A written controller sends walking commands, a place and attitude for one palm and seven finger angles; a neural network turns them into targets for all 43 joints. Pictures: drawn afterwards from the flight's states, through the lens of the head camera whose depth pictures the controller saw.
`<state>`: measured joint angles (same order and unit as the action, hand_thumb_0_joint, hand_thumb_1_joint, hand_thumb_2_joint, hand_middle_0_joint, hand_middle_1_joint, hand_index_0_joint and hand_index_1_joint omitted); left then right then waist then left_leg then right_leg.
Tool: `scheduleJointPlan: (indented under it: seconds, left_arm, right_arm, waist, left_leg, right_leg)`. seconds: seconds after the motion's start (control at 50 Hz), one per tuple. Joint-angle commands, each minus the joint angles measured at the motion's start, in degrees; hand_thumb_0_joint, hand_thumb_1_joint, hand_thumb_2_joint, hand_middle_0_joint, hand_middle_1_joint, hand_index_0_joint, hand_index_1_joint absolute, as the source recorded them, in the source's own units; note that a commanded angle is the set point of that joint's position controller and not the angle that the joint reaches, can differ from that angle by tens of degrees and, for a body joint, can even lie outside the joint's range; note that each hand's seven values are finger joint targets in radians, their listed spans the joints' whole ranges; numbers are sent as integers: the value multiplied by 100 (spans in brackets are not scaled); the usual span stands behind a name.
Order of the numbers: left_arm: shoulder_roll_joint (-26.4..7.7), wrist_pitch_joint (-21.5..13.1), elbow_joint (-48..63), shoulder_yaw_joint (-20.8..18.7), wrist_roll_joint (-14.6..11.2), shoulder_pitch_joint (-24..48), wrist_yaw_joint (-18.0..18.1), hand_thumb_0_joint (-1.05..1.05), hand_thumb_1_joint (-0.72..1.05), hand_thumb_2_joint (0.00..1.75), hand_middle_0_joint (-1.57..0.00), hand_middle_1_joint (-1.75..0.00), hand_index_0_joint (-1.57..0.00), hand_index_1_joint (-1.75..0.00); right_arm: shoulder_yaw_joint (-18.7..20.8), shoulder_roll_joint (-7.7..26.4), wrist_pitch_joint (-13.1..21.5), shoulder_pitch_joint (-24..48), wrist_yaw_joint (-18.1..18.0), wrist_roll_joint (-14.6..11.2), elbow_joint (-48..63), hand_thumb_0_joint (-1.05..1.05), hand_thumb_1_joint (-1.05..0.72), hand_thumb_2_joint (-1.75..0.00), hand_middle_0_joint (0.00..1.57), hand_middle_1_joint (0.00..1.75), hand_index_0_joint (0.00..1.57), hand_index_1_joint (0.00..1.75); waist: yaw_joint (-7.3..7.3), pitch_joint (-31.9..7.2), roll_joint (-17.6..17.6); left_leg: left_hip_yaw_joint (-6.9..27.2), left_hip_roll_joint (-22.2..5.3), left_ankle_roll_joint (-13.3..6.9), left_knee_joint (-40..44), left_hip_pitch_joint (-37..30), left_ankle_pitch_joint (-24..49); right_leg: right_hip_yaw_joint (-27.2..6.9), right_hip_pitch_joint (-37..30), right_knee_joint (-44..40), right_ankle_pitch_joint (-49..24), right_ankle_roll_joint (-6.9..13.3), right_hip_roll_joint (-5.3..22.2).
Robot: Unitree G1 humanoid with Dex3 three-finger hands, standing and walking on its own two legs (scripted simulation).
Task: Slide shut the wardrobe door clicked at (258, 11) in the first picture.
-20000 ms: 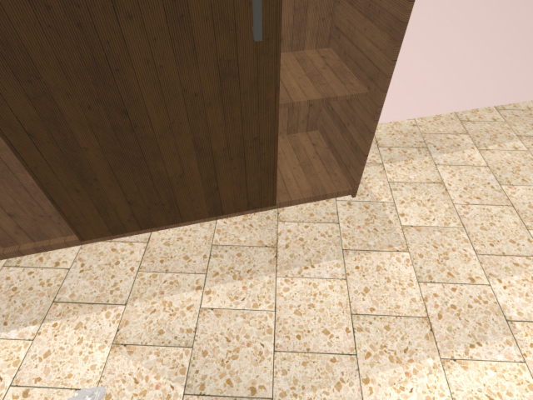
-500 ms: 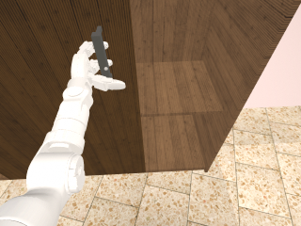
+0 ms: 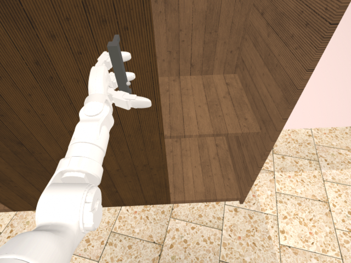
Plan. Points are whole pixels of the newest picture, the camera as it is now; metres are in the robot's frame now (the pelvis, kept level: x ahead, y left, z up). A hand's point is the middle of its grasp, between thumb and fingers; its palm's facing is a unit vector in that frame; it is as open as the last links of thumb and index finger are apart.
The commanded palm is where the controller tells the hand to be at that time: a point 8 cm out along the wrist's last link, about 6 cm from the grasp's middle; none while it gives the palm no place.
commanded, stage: slide the fingers in behind the handle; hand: left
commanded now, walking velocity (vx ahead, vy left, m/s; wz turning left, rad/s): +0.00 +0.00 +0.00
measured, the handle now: (122, 73) +0.52 +0.12 +0.18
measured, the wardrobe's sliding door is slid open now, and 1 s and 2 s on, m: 0.41 0.41 0.41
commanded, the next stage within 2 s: grip the handle and tug to test in 0.24 s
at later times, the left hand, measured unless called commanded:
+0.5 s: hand (127, 84) +0.47 +0.10 +0.18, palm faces +0.03 -1.00 +0.01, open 13.5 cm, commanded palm +0.44 +0.15 +0.18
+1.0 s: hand (127, 83) +0.48 +0.10 +0.18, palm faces +0.03 -1.00 +0.01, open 5.9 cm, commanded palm +0.45 +0.15 +0.18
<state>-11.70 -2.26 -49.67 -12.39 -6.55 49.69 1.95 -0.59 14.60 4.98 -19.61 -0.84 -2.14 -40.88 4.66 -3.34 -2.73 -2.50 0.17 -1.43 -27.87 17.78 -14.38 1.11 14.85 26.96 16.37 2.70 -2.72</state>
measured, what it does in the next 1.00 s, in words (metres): stands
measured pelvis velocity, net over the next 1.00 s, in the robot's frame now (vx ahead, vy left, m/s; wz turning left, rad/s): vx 0.00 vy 0.01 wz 0.00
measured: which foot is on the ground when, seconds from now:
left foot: down 0.00-1.00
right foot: down 0.00-1.00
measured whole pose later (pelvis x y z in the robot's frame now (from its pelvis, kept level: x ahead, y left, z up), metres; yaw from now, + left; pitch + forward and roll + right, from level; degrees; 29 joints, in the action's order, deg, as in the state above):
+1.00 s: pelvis +0.00 +0.01 +0.00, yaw +0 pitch +5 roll +0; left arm -12.3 -2.7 -53.7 -12.1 -6.5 53.0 2.4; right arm -0.6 14.6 5.5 -19.9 -1.0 -1.8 -41.5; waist 5.3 -2.8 -2.5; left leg -2.4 0.6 -2.0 -28.9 19.4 -14.7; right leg 1.2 16.1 27.5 16.5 2.1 -2.3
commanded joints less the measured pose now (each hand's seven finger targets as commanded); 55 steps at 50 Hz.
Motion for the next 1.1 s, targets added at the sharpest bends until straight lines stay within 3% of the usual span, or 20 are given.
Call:
scheduleJointPlan:
  seconds: [0.0, 0.02, 0.1, 0.18, 0.24, 0.28, 0.3, 0.32, 0.4, 0.42, 0.48, 0.56, 0.6, 0.68, 0.7, 0.8, 0.86, 0.92, 0.98, 1.08]
  left_arm:
    - [-1072, -301, 1309, -62, -53, 2949, -36, 0, -50, 30, -30, -120, -30, -120]
    - [-908, -292, 1362, 50, -70, 3004, -42, 0, -50, 30, -30, -120, -30, -120]
    - [-1008, -349, 1274, -26, -106, 3123, -21, 0, -50, 30, -30, -120, -30, -120]
    - [-1163, -394, 1036, -128, -80, 3212, -17, 0, -50, 30, -30, -120, -30, -120]
    - [-1043, -449, 1057, 12, -43, 3397, -26, 0, -50, 30, -30, -120, -30, -120]
    - [-978, -486, 1014, 36, -58, 3325, -24, 0, -50, 30, -30, -120, -30, -120]
    - [-1142, -471, 928, -139, -73, 3209, -18, 0, -50, 30, -30, -120, -30, -120]
    - [-1040, -475, 994, -12, -83, 3342, -34, 0, -50, 30, -30, -120, -30, -120]
    - [-1083, -473, 871, -60, -45, 3263, -22, 0, -31, 38, -32, -123, -32, -123]
    - [-1021, -481, 975, -12, -59, 3360, -17, 0, -27, 40, -32, -123, -32, -123]
    - [-1243, -498, 891, -227, -63, 3215, 15, 0, -13, 46, -34, -125, -34, -125]
    - [-959, -546, 1194, 66, -26, 3420, 1, 0, 6, 54, -36, -128, -36, -128]
    - [-1109, -511, 1120, -136, -47, 3158, 31, 0, 15, 58, -37, -129, -37, -129]
    - [-1030, -418, 1092, -40, -34, 3163, 26, 0, 34, 66, -39, -132, -39, -132]
    - [-971, -398, 1050, -1, -39, 3171, 34, 0, 39, 68, -40, -133, -40, -133]
    - [-1198, -450, 1055, -198, -15, 3268, 88, 0, 62, 78, -42, -136, -42, -136]
    - [-1042, -491, 1063, -16, 2, 3519, 64, 0, 76, 84, -44, -138, -44, -138]
    - [-953, -486, 983, 28, -40, 3450, 32, 0, 90, 90, -45, -140, -45, -140]
    - [-1011, -454, 837, -28, -32, 3458, 37, 0, 90, 90, -45, -140, -45, -140]
    - [-1146, -468, 948, -164, 1, 3325, 109, 0, 90, 90, -45, -140, -45, -140]
  right_arm:
    - [252, 734, 160, 9, -61, -52, 634, 0, -90, -90, 20, 30, 20, 30]
    - [244, 708, 177, 36, -56, -53, 649, 0, -90, -90, 20, 30, 20, 30]
    - [252, 727, 195, 30, -89, -52, 590, 0, -90, -90, 20, 30, 20, 30]
    - [238, 740, 205, -31, -99, -25, 538, 0, -90, -90, 20, 30, 20, 30]
    - [231, 725, 232, -31, -90, -37, 557, 0, -90, -90, 20, 30, 20, 30]
    - [244, 736, 231, -78, -76, -20, 539, 0, -90, -90, 20, 30, 20, 30]
    - [249, 757, 234, -85, -81, -31, 542, 0, -90, -90, 20, 30, 20, 30]
    - [237, 754, 231, -87, -82, -22, 547, 0, -90, -90, 20, 30, 20, 30]
    - [257, 772, 224, -149, -75, -25, 527, 0, -90, -90, 20, 30, 20, 30]
    - [253, 760, 234, -133, -66, -20, 536, 0, -90, -90, 20, 30, 20, 30]
    - [269, 790, 224, -207, -79, 3, 495, 0, -90, -90, 20, 30, 20, 30]
    - [276, 744, 260, -167, -54, -11, 516, 0, -90, -90, 20, 30, 20, 30]
    - [296, 779, 249, -202, -52, -1, 500, 0, -90, -90, 20, 30, 20, 30]
    - [282, 763, 225, -180, -59, -5, 493, 0, -90, -90, 20, 30, 20, 30]
    - [281, 769, 225, -182, -59, -14, 488, 0, -90, -90, 20, 30, 20, 30]
    - [272, 773, 228, -209, -70, 14, 479, 0, -90, -90, 20, 30, 20, 30]
    - [284, 757, 246, -217, -63, 4, 473, 0, -90, -90, 20, 30, 20, 30]
    - [281, 763, 252, -234, -56, 8, 460, 0, -90, -90, 20, 30, 20, 30]
    - [286, 778, 236, -271, -64, 21, 434, 0, -90, -90, 20, 30, 20, 30]
    - [278, 762, 204, -239, -52, 32, 473, 0, -90, -90, 20, 30, 20, 30]
  waist:
    - [-18, -1640, 462]
    - [4, -1677, 334]
    - [38, -1662, 567]
    - [54, -1663, 577]
    - [96, -1742, 292]
    - [77, -1811, 381]
    - [32, -1826, 405]
    - [100, -1830, 425]
    - [75, -1758, 492]
    - [84, -1796, 285]
    - [38, -1797, 586]
    - [115, -1885, 243]
    - [32, -1958, 369]
    - [52, -1733, 315]
    - [99, -1686, 448]
    - [65, -1786, 390]
    - [161, -1753, 348]
    - [138, -1869, 282]
    - [174, -1776, 510]
    - [81, -1854, 459]
  left_leg:
    - [152, 77, -188, 25, -1001, 1625]
    - [169, 75, -186, 9, -1124, 1648]
    - [222, 59, -185, 8, -1097, 1465]
    - [219, 67, -188, -16, -993, 1418]
    - [238, 64, -175, -26, -1115, 1374]
    - [271, 51, -160, -34, -1165, 1552]
    - [254, 48, -165, -44, -1139, 1547]
    - [262, 54, -167, -40, -1137, 1579]
    - [271, 41, -164, -36, -1081, 1575]
    - [250, 43, -158, -41, -1148, 1595]
    - [272, 23, -163, -29, -1048, 1624]
    - [275, 10, -149, -57, -1312, 1738]
    - [292, -2, -146, -46, -1314, 1850]
    - [270, -6, -143, -19, -1203, 1763]
    - [288, -11, -151, -17, -1207, 1692]
    - [267, 5, -160, -32, -1172, 1704]
    - [281, -1, -155, -59, -1240, 1662]
    - [313, -10, -134, -74, -1327, 1787]
    - [302, -7, -150, -70, -1198, 1733]
    - [258, 5, -154, -68, -1123, 1832]
  right_leg:
    - [-133, -364, -267, -2525, -186, 135]
    - [-129, -276, -270, -2473, -176, 129]
    - [-132, -219, -303, -2214, -179, 121]
    - [-147, -233, -285, -2187, -185, 146]
    - [-149, -76, -267, -2060, -172, 138]
    - [-107, -131, -237, -2132, -148, 129]
    - [-124, -151, -232, -2180, -156, 118]
    - [-120, -152, -220, -2236, -164, 117]
    - [-97, -113, -217, -2175, -156, 106]
    - [-115, -77, -223, -2198, -158, 110]
    - [-85, -197, -226, -2176, -152, 101]
    - [-88, -28, -209, -2203, -150, 88]
    - [-77, -117, -196, -2268, -140, 72]
    - [-65, -75, -242, -2179, -136, 87]
    - [-58, 0, -250, -2124, -153, 72]
    - [-94, -96, -232, -2168, -151, 90]
    - [-89, 44, -225, -2113, -156, 86]
    - [-83, 40, -197, -2171, -141, 80]
    - [-61, 19, -211, -2148, -159, 86]
    - [-88, -142, -190, -2313, -162, 99]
